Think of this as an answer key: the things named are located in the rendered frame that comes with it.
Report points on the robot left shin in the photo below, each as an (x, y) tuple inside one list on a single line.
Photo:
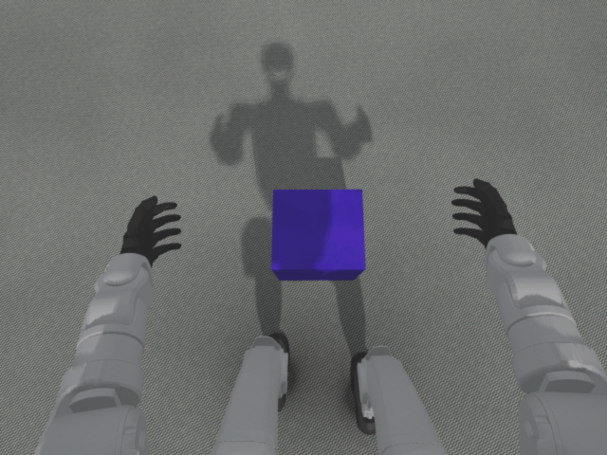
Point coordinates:
[(264, 341)]

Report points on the carton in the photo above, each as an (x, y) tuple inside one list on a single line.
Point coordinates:
[(317, 235)]

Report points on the robot shin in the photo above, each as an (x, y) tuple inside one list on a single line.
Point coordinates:
[(264, 341), (378, 350)]

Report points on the right robot forearm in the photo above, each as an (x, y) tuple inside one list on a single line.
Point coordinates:
[(549, 353)]

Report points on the robot left upper arm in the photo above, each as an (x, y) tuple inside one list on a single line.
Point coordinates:
[(120, 430)]

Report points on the robot right upper arm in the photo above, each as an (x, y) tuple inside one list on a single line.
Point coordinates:
[(563, 423)]

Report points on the robot right hand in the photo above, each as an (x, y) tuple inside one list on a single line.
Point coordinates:
[(495, 219)]

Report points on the left robot forearm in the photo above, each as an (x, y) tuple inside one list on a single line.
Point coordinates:
[(106, 369)]

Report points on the robot left hand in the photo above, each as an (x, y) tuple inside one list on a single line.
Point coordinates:
[(139, 237)]

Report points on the robot right shin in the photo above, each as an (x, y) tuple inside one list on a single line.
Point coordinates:
[(378, 350)]

